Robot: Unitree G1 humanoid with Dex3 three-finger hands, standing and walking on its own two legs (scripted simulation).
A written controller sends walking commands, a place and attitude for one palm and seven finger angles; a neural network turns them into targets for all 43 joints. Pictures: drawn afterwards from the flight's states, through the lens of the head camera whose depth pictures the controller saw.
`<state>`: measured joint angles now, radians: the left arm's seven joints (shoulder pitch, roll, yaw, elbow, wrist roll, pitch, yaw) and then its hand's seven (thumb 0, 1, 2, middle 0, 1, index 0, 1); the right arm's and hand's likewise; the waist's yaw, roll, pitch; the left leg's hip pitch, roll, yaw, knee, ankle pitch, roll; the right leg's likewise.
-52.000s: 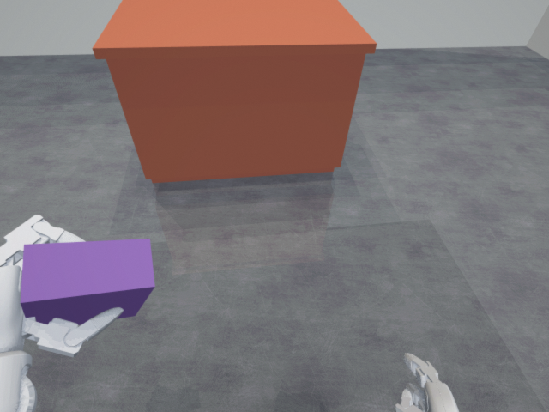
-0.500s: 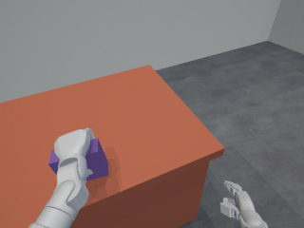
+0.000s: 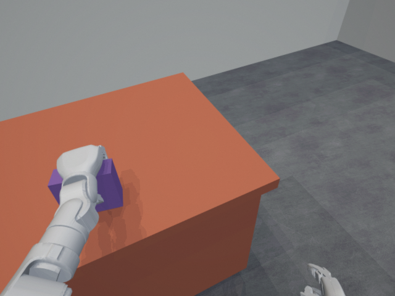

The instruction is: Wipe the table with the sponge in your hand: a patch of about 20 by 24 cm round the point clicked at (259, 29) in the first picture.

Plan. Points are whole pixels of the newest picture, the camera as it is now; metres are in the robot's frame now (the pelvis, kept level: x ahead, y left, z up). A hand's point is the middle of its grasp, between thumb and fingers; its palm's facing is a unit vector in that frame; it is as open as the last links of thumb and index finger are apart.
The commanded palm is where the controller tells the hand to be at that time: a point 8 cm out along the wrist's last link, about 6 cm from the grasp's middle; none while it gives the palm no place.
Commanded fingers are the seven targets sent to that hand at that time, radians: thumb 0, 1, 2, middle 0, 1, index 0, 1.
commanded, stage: wipe forward along the middle lane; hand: left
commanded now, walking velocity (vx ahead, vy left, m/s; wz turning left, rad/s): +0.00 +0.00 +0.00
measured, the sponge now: (92, 193) +0.33 +0.28 +0.03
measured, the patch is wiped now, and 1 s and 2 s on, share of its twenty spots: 0.95 0.95 0.95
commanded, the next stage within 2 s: slide back across to the first lane in 0.78 s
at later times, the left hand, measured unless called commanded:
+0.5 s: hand (86, 161) +0.40 +0.31 +0.07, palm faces -0.08 -0.03 -1.00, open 9.8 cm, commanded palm +0.38 +0.32 +0.10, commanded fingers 0.00 0.10 1.30 -1.20 -1.60 -1.20 -1.60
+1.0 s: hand (80, 149) +0.44 +0.34 +0.07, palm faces -0.10 -0.04 -0.99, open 9.8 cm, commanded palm +0.41 +0.35 +0.11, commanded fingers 0.00 0.10 1.30 -1.20 -1.60 -1.20 -1.60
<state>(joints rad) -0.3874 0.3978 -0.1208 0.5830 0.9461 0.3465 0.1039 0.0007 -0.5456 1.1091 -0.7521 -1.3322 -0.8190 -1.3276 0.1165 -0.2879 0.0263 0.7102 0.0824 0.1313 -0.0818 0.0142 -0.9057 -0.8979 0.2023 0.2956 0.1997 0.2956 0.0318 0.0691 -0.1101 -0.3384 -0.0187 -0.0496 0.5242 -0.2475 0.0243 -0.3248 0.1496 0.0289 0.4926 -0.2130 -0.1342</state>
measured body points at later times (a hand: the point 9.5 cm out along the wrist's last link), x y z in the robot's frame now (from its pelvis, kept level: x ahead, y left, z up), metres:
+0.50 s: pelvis +0.00 +0.00 -0.01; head +0.02 -0.03 +0.44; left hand +0.40 +0.30 +0.12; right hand +0.12 -0.27 -0.14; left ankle +0.02 +0.13 -0.73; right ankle +0.02 -0.03 -0.73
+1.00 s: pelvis +0.01 +0.03 +0.00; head +0.05 +0.01 +0.44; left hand +0.44 +0.34 +0.13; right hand +0.11 -0.25 -0.13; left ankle +0.02 +0.13 -0.73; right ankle +0.02 -0.03 -0.73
